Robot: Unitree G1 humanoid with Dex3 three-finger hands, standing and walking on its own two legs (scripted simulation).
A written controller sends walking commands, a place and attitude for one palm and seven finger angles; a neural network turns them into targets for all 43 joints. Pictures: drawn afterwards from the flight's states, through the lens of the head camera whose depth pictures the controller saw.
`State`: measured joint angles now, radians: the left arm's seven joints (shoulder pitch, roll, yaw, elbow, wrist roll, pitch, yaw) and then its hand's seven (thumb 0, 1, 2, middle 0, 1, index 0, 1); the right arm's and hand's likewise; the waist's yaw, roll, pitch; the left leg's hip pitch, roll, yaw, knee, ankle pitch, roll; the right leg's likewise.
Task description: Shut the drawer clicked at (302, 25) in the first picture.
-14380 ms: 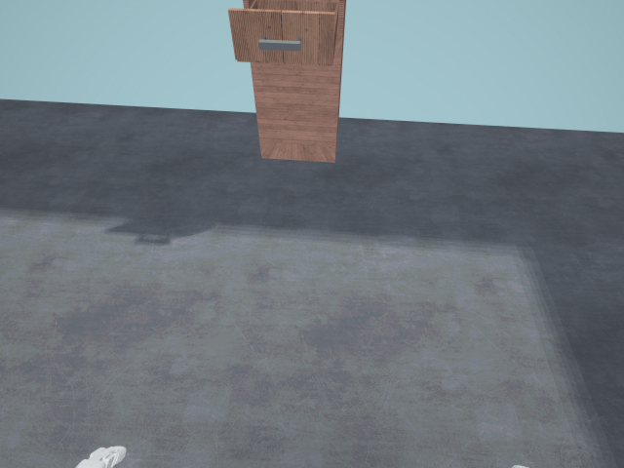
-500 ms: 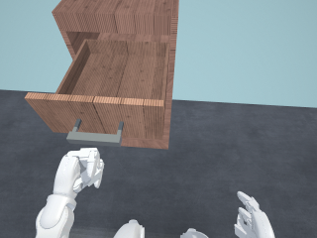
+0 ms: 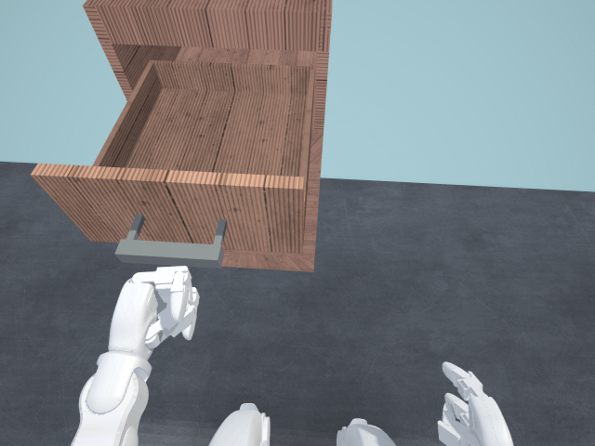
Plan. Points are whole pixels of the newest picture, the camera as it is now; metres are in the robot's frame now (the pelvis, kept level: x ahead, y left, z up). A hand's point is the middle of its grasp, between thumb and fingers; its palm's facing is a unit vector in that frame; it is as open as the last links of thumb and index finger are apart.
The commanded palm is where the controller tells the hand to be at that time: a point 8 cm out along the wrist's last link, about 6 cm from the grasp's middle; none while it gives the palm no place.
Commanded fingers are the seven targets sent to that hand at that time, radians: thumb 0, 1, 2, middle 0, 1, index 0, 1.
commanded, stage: bring the fist close to the handle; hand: left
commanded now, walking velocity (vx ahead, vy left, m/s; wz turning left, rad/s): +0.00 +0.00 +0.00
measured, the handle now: (175, 239) +0.38 +0.18 +0.05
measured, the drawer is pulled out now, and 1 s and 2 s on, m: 0.30 0.24 0.11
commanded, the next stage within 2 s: push the drawer shut in 0.06 s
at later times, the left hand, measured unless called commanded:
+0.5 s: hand (192, 292) +0.30 +0.15 +0.04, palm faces -0.08 -1.00 -0.05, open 3.0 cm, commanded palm +0.30 +0.20 +0.05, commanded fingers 0.00 0.90 0.90 -1.40 -1.60 -1.40 -1.60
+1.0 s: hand (199, 254) +0.36 +0.15 +0.04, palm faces -0.08 -1.00 -0.05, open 3.1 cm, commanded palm +0.35 +0.20 +0.05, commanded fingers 0.00 0.90 0.90 -1.40 -1.60 -1.40 -1.60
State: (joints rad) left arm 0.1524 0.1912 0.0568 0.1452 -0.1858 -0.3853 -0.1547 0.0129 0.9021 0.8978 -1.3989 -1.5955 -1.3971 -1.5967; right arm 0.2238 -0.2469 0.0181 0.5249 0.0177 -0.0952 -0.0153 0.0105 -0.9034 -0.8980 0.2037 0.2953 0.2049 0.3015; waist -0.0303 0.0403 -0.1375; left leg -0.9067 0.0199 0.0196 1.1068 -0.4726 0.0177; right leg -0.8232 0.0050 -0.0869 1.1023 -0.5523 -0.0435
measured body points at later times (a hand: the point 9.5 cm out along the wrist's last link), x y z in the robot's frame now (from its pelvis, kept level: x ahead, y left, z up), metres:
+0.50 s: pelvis +0.00 -0.01 +0.00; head +0.08 -0.01 +0.44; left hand +0.30 +0.20 +0.04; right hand +0.16 -0.25 -0.10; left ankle +0.04 +0.11 -0.66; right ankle -0.01 -0.09 -0.66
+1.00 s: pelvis -0.01 +0.00 +0.00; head +0.07 +0.00 +0.44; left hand +0.36 +0.20 +0.05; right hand +0.11 -0.25 -0.11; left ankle +0.04 +0.11 -0.66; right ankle -0.01 -0.09 -0.66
